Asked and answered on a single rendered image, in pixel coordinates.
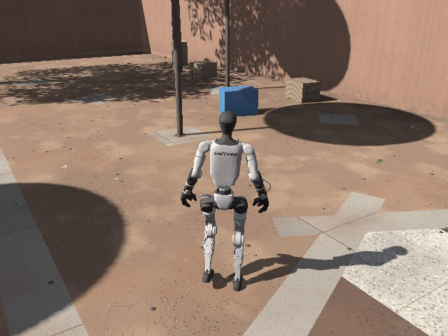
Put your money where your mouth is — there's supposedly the robot head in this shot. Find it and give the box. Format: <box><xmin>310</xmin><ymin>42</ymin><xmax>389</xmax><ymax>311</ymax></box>
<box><xmin>215</xmin><ymin>111</ymin><xmax>239</xmax><ymax>146</ymax></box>

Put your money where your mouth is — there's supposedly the left robot hand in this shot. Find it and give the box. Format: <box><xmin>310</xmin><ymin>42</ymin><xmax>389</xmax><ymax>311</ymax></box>
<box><xmin>181</xmin><ymin>192</ymin><xmax>197</xmax><ymax>207</ymax></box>

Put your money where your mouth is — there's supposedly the robot right shin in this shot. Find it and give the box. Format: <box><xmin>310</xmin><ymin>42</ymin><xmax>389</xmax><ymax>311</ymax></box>
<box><xmin>234</xmin><ymin>235</ymin><xmax>244</xmax><ymax>281</ymax></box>

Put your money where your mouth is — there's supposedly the right robot forearm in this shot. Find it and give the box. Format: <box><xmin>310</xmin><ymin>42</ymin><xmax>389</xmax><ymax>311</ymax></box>
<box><xmin>253</xmin><ymin>171</ymin><xmax>267</xmax><ymax>200</ymax></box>

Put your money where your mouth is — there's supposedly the left robot forearm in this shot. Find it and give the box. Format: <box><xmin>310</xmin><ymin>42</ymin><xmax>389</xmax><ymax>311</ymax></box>
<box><xmin>183</xmin><ymin>168</ymin><xmax>197</xmax><ymax>195</ymax></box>

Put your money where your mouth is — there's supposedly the left robot upper arm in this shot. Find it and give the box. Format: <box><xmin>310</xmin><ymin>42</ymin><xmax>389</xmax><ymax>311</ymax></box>
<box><xmin>191</xmin><ymin>141</ymin><xmax>212</xmax><ymax>179</ymax></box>

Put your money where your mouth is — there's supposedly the right robot hand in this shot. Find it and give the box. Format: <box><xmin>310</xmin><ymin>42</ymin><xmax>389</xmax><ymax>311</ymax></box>
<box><xmin>253</xmin><ymin>197</ymin><xmax>269</xmax><ymax>213</ymax></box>

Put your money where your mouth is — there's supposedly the right robot upper arm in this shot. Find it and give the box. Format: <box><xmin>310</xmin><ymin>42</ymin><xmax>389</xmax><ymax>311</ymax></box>
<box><xmin>241</xmin><ymin>142</ymin><xmax>260</xmax><ymax>182</ymax></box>

